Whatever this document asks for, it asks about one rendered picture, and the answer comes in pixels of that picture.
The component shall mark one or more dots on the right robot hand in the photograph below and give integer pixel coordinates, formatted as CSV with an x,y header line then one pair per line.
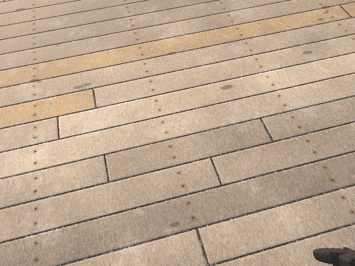
x,y
335,256

